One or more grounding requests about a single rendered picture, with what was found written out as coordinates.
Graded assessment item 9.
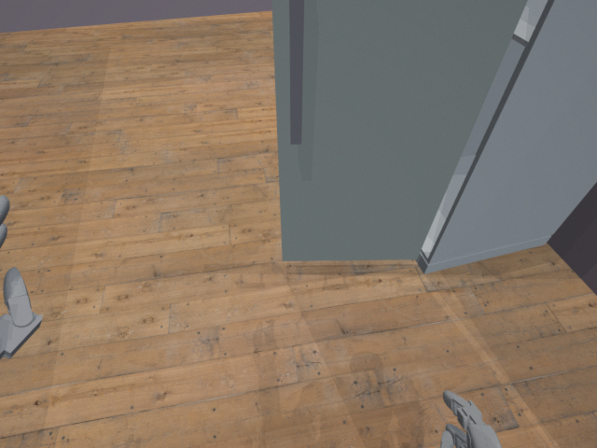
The robot right hand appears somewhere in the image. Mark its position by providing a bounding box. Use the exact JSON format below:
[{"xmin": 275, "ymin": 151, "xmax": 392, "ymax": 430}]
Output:
[{"xmin": 437, "ymin": 390, "xmax": 502, "ymax": 448}]

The fridge door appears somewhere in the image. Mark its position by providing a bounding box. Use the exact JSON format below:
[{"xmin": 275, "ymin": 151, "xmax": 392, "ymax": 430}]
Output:
[{"xmin": 271, "ymin": 0, "xmax": 528, "ymax": 261}]

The robot left hand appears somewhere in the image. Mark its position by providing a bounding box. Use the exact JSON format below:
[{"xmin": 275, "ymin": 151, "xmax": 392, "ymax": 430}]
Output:
[{"xmin": 0, "ymin": 195, "xmax": 42, "ymax": 359}]

